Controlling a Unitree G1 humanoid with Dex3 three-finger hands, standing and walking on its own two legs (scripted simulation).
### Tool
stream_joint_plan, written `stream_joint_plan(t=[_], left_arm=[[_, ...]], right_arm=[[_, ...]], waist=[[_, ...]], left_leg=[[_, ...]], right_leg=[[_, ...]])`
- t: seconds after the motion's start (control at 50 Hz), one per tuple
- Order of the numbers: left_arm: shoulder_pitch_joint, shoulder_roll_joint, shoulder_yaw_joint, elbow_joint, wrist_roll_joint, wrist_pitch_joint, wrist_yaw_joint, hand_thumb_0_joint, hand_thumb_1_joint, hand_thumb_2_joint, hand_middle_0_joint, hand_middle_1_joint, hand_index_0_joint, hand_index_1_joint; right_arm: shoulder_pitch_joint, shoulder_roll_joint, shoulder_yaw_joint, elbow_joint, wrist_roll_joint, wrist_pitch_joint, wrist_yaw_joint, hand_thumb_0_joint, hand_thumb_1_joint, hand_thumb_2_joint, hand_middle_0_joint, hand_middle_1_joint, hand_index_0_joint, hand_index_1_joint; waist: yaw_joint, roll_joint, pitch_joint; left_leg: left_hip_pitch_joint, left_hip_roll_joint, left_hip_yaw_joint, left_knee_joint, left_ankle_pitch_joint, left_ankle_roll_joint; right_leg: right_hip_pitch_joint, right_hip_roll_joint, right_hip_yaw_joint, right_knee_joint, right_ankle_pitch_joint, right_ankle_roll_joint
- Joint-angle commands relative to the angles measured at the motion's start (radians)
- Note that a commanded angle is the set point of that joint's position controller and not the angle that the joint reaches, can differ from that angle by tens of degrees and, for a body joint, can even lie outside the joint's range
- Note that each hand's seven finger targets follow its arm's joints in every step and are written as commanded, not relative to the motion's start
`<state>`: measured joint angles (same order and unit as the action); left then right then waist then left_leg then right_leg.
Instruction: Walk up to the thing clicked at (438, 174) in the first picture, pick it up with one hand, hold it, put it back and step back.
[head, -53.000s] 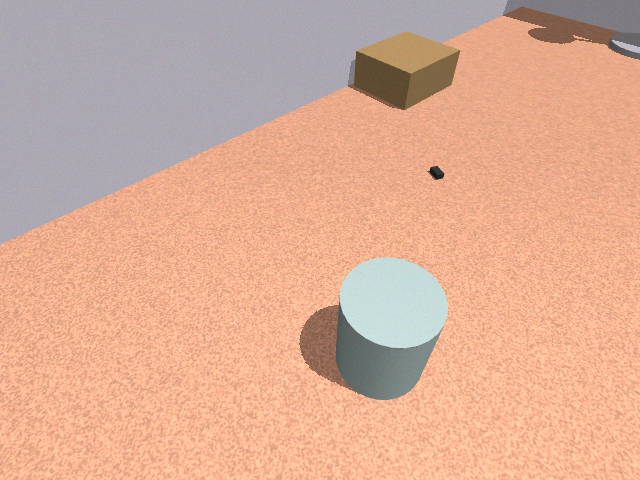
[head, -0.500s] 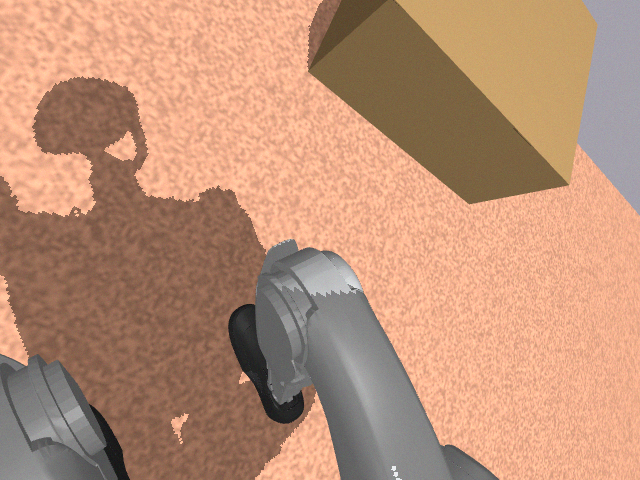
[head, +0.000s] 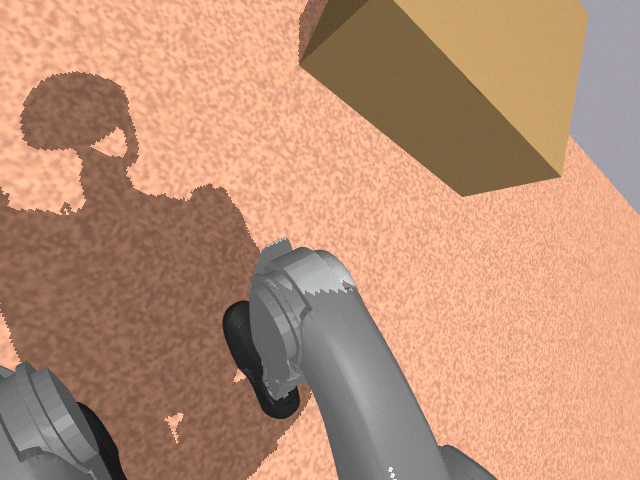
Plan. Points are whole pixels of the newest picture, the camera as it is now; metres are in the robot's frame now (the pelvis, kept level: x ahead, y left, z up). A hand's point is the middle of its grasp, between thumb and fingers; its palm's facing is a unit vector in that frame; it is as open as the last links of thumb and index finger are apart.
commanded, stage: close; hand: left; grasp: from above
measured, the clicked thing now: out of the picture +0.47 +0.33 -0.31
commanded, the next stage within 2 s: settle in 0.62 s
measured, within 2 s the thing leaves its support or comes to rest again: leaves its support in 1.06 s
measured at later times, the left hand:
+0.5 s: hand out of the picture +0.46 +0.32 -0.27, palm faces -0.39 -0.23 -0.89, open 6.9 cm
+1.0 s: hand out of the picture +0.46 +0.32 -0.27, palm faces -0.40 -0.25 -0.88, open 6.8 cm
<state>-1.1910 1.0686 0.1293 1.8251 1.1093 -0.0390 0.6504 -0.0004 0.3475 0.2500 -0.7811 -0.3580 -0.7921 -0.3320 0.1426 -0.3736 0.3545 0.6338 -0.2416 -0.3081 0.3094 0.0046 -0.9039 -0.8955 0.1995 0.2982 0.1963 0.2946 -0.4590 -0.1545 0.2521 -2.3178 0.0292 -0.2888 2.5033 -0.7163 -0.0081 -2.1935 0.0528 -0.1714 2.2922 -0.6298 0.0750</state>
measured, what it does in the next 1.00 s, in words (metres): stands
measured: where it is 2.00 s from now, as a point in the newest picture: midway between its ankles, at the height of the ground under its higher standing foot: (196, 430)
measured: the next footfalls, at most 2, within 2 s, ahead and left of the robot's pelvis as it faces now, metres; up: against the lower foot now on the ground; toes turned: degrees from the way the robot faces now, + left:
none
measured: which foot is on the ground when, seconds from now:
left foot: down 0.00-1.00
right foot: down 0.00-1.00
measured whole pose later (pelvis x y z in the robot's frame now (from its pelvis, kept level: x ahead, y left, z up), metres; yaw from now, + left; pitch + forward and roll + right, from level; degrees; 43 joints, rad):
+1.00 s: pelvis +0.00 +0.00 +0.00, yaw +0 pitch +29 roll -16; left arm -1.16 1.04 0.13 1.77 1.11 -0.04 0.61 0.00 0.46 0.00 -1.09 -0.02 -1.10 0.00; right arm 0.16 -0.36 0.35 0.64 -0.23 -0.28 0.29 0.00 -0.91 -0.90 0.20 0.30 0.20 0.29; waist -0.44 -0.14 0.23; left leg -2.32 0.03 -0.28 2.49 -0.72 -0.01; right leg -2.19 0.05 -0.17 2.28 -0.63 0.07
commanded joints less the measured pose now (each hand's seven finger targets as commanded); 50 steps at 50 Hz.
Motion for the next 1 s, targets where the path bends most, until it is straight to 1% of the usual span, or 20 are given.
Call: stream_joint_plan(t=[0.0,0.04,0.12,0.16,0.22,0.3,0.34,0.36,0.44,0.48,0.56,0.58,0.64,0.72,0.74,0.82,0.88,0.94,0.96,0.98], left_arm=[[-0.209,0.168,-0.021,-0.084,-0.007,0.001,0.027,0.0,0.45,0.171,-0.87,-0.27,-0.889,-0.251],[-0.211,0.179,-0.013,-0.083,-0.008,-0.005,0.027,0.0,0.477,0.149,-0.89,-0.254,-0.909,-0.234],[-0.186,0.165,-0.018,-0.074,-0.003,-0.014,0.026,0.0,0.527,0.119,-0.923,-0.231,-0.946,-0.207],[-0.197,0.153,-0.028,-0.068,-0.003,-0.018,0.028,0.0,0.555,0.092,-0.945,-0.21,-0.969,-0.185],[-0.192,0.171,-0.02,-0.078,0.004,-0.022,0.038,0.0,0.625,0.053,-0.994,-0.184,-1.023,-0.155],[-0.194,0.152,-0.026,-0.068,0.001,-0.019,0.039,0.0,0.664,0.018,-1.02,-0.155,-1.051,-0.123],[-0.194,0.155,-0.029,-0.069,-0.001,-0.02,0.038,0.0,0.686,0.003,-1.036,-0.144,-1.068,-0.111],[-0.196,0.144,-0.037,-0.083,-0.006,-0.019,0.035,0.0,0.698,0.021,-1.06,-0.127,-1.085,-0.102],[-0.196,0.177,-0.027,-0.081,0.0,-0.017,0.033,0.0,0.763,0.027,-1.114,-0.116,-1.137,-0.093],[-0.201,0.159,-0.028,-0.083,-0.006,-0.018,0.035,0.0,0.792,0.03,-1.137,-0.114,-1.159,-0.091],[-0.215,0.157,-0.033,-0.087,-0.006,-0.017,0.031,0.0,0.849,0.018,-1.184,-0.098,-1.206,-0.075],[-0.203,0.155,-0.041,-0.085,-0.007,-0.016,0.028,0.0,0.851,0.022,-1.191,-0.083,-1.21,-0.063],[-0.205,0.172,-0.028,-0.101,-0.005,-0.015,0.035,0.0,0.886,0.028,-1.221,-0.07,-1.238,-0.053],[-0.196,0.156,-0.039,-0.067,-0.008,-0.014,0.029,0.0,0.865,0.013,-1.256,-0.078,-1.281,-0.056],[-0.193,0.154,-0.037,-0.077,-0.006,-0.013,0.026,0.0,0.895,0.069,-1.292,-0.066,-1.308,-0.053],[-0.199,0.177,-0.023,-0.1,0.001,-0.007,0.023,0.0,0.963,0.083,-1.338,-0.083,-1.356,-0.067],[-0.207,0.172,-0.024,-0.128,-0.009,0.001,0.009,0.0,0.982,0.104,-1.353,-0.086,-1.367,-0.075],[-0.24,0.202,0.002,-0.214,0.002,-0.001,0.004,0.0,0.984,0.104,-1.362,-0.072,-1.372,-0.064],[-0.21,0.201,0.006,-0.192,0.005,0.002,0.008,0.0,1.003,0.085,-1.375,-0.061,-1.388,-0.051],[-0.213,0.182,0.001,-0.204,0.008,0.004,0.006,0.0,1.023,0.089,-1.403,-0.036,-1.41,-0.033]], right_arm=[[0.226,-0.343,-0.087,0.038,0.005,0.009,-0.01,0.0,-0.889,-0.9,0.199,0.3,0.199,0.3],[0.223,-0.347,-0.09,0.039,0.007,0.009,-0.012,0.0,-0.89,-0.9,0.199,0.3,0.199,0.3],[0.211,-0.342,-0.089,0.037,0.007,0.012,-0.016,0.0,-0.887,-0.899,0.199,0.3,0.199,0.3],[0.218,-0.346,-0.087,0.036,0.003,0.011,-0.015,0.0,-0.888,-0.9,0.199,0.3,0.199,0.3],[0.215,-0.343,-0.088,0.037,0.004,0.015,-0.019,0.0,-0.887,-0.899,0.199,0.3,0.199,0.3],[0.223,-0.337,-0.082,0.041,-0.003,0.01,-0.015,0.0,-0.887,-0.899,0.199,0.3,0.199,0.3],[0.219,-0.336,-0.081,0.051,-0.002,0.008,-0.015,0.0,-0.887,-0.899,0.199,0.3,0.199,0.3],[0.217,-0.332,-0.082,0.044,-0.004,0.006,-0.014,0.0,-0.889,-0.9,0.199,0.3,0.199,0.3],[0.219,-0.341,-0.083,0.045,0.001,0.01,-0.02,0.0,-0.888,-0.9,0.199,0.3,0.199,0.3],[0.216,-0.335,-0.085,0.048,0.003,0.012,-0.022,0.0,-0.887,-0.899,0.199,0.3,0.199,0.3],[0.209,-0.335,-0.086,0.042,0.006,0.012,-0.022,0.0,-0.888,-0.899,0.199,0.3,0.199,0.3],[0.221,-0.335,-0.084,0.041,0.0,0.015,-0.022,0.0,-0.886,-0.899,0.199,0.3,0.199,0.3],[0.223,-0.334,-0.084,0.049,0.004,0.017,-0.026,0.0,-0.886,-0.898,0.199,0.3,0.199,0.3],[0.217,-0.341,-0.081,0.046,0.001,0.016,-0.024,0.0,-0.907,-0.903,0.2,0.3,0.199,0.3],[0.216,-0.34,-0.081,0.043,0.005,0.017,-0.023,0.0,-0.903,-0.902,0.2,0.3,0.199,0.3],[0.232,-0.34,-0.088,0.05,0.004,0.027,-0.026,0.0,-0.905,-0.903,0.2,0.3,0.199,0.3],[0.224,-0.329,-0.091,0.044,0.01,0.03,-0.026,0.0,-0.905,-0.902,0.2,0.3,0.199,0.3],[0.225,-0.328,-0.104,0.044,0.016,0.033,-0.026,0.0,-0.906,-0.903,0.2,0.3,0.199,0.3],[0.228,-0.336,-0.113,0.046,0.014,0.038,-0.028,0.0,-0.905,-0.903,0.2,0.3,0.199,0.3],[0.233,-0.334,-0.121,0.042,0.014,0.041,-0.027,0.0,-0.906,-0.904,0.2,0.3,0.199,0.3]], waist=[[-0.075,0.565,-0.639],[-0.068,0.552,-0.618],[-0.058,0.563,-0.622],[-0.076,0.545,-0.607],[-0.059,0.552,-0.626],[-0.074,0.533,-0.614],[-0.069,0.554,-0.612],[-0.074,0.542,-0.609],[-0.063,0.539,-0.627],[-0.06,0.555,-0.632],[-0.066,0.551,-0.622],[-0.077,0.546,-0.625],[-0.061,0.558,-0.634],[-0.078,0.543,-0.615],[-0.071,0.55,-0.616],[-0.054,0.587,-0.651],[-0.051,0.597,-0.652],[-0.032,0.646,-0.713],[-0.029,0.644,-0.729],[-0.041,0.641,-0.717]], left_leg=[[0.474,0.04,0.099,-0.26,0.238,0.008],[0.457,0.04,0.097,-0.268,0.202,0.007],[0.474,0.042,0.091,-0.276,0.208,0.002],[0.459,0.041,0.092,-0.276,0.191,0.005],[0.471,0.043,0.094,-0.274,0.21,0.002],[0.465,0.039,0.103,-0.264,0.218,0.005],[0.469,0.042,0.097,-0.265,0.221,0.003],[0.472,0.041,0.099,-0.259,0.219,0.006],[0.465,0.039,0.102,-0.263,0.21,0.007],[0.475,0.041,0.094,-0.273,0.209,0.002],[0.464,0.043,0.089,-0.272,0.196,0.003],[0.47,0.041,0.099,-0.263,0.209,0.007],[0.47,0.039,0.104,-0.267,0.23,0.004],[0.461,0.044,0.091,-0.271,0.208,0.003],[0.478,0.045,0.085,-0.274,0.225,0.0],[0.49,0.042,0.099,-0.284,0.235,-0.002],[0.5,0.041,0.097,-0.286,0.22,-0.002],[0.543,0.044,0.095,-0.286,0.253,-0.007],[0.539,0.044,0.1,-0.288,0.254,-0.006],[0.535,0.041,0.106,-0.284,0.257,-0.004]], right_leg=[[0.399,0.034,-0.117,-0.179,0.268,-0.083],[0.384,0.034,-0.119,-0.18,0.237,-0.084],[0.375,0.036,-0.123,-0.176,0.237,-0.087],[0.379,0.035,-0.123,-0.183,0.23,-0.084],[0.388,0.036,-0.121,-0.184,0.245,-0.083],[0.393,0.036,-0.119,-0.187,0.255,-0.081],[0.376,0.032,-0.118,-0.185,0.254,-0.081],[0.387,0.035,-0.117,-0.186,0.257,-0.078],[0.399,0.034,-0.113,-0.19,0.246,-0.081],[0.383,0.033,-0.118,-0.184,0.242,-0.084],[0.367,0.033,-0.12,-0.181,0.231,-0.084],[0.4,0.036,-0.115,-0.192,0.25,-0.081],[0.404,0.035,-0.113,-0.188,0.264,-0.082],[0.384,0.035,-0.119,-0.184,0.246,-0.083],[0.372,0.03,-0.12,-0.18,0.255,-0.083],[0.404,0.034,-0.117,-0.182,0.263,-0.087],[0.38,0.029,-0.114,-0.179,0.247,-0.089],[0.368,0.023,-0.114,-0.169,0.266,-0.093],[0.39,0.029,-0.113,-0.177,0.271,-0.094],[0.383,0.029,-0.11,-0.177,0.276,-0.092]])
